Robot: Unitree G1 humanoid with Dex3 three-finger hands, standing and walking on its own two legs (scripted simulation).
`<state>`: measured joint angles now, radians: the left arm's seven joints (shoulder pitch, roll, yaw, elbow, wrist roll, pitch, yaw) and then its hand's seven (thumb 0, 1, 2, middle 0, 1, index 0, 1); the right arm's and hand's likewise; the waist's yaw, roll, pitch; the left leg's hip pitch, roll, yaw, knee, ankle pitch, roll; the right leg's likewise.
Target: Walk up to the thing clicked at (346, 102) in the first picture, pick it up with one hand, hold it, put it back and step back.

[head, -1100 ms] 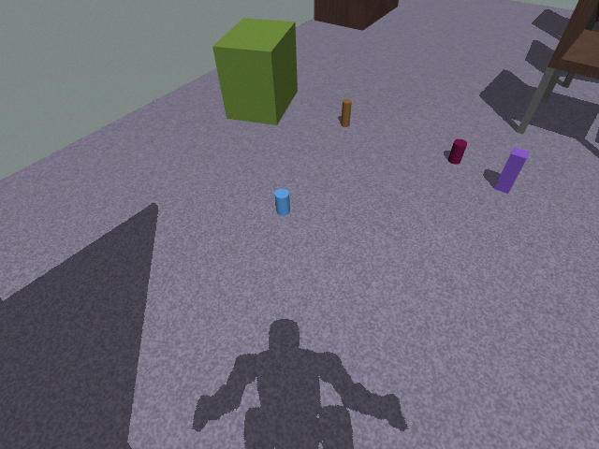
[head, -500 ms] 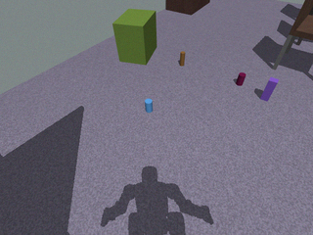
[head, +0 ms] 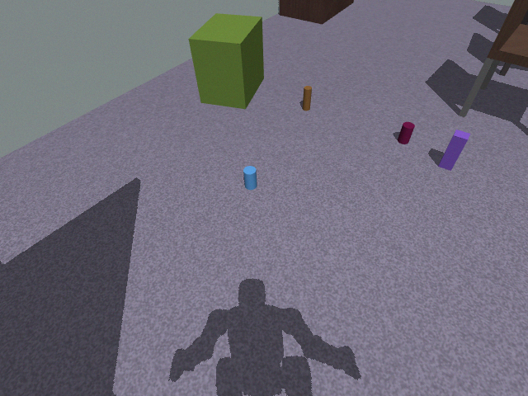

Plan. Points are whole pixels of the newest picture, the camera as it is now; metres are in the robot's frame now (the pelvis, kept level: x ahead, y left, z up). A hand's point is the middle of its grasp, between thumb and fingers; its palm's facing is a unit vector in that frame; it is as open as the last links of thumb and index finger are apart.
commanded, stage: stand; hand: left
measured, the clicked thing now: (307, 98) +2.02 -0.27 -0.70
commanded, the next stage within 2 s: walk up in 0.02 s
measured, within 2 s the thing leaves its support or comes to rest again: neither
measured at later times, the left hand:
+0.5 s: hand (167, 373) +0.21 +0.20 -0.14, palm faces -0.09 -0.91 -0.40, open 7.4 cm
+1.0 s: hand (222, 210) +0.57 +0.13 -0.14, palm faces -0.31 -0.88 -0.35, open 7.4 cm
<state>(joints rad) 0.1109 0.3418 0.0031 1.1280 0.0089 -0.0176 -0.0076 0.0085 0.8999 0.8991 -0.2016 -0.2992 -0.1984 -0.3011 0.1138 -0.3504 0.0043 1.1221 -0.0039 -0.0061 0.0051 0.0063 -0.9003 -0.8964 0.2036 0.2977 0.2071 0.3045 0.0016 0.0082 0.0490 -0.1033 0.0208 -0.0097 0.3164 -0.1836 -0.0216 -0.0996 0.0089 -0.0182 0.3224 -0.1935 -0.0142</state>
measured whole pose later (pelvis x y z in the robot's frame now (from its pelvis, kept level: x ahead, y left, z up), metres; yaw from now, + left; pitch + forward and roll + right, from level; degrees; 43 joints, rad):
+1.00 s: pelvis +0.41 -0.12 -0.01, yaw -14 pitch -2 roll +2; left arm 0.21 0.45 0.05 0.91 0.01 -0.06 -0.11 0.01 0.90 0.90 -0.20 -0.30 -0.20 -0.30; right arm 0.32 -0.42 -0.07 0.89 -0.01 -0.09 0.07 0.01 -0.90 -0.90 0.21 0.30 0.21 0.31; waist -0.04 -0.04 0.05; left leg -0.10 0.06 0.17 0.42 -0.28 0.01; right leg -0.55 -0.11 -0.01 0.78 -0.22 0.00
